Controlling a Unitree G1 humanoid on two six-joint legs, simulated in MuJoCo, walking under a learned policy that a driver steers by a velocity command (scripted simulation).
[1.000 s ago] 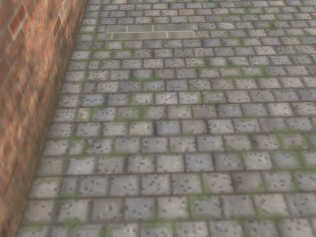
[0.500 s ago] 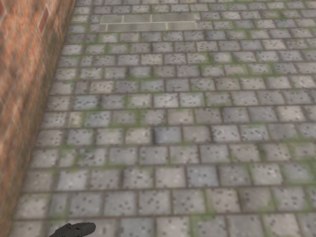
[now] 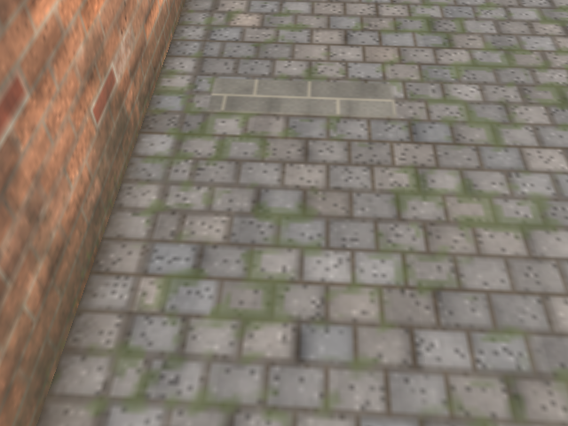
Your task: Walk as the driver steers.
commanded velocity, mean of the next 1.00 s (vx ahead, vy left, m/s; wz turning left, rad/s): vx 0.50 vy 0.00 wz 0.02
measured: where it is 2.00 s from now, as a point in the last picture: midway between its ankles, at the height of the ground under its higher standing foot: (281, 252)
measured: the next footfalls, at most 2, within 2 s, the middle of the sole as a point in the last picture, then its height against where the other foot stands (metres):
left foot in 0.06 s outside the picture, level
right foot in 0.66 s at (361, 408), level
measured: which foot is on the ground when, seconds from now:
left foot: up 0.00-0.04, down 0.06-0.66, up 0.68-1.00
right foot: down 0.00-0.08, up 0.10-0.64, down 0.66-1.00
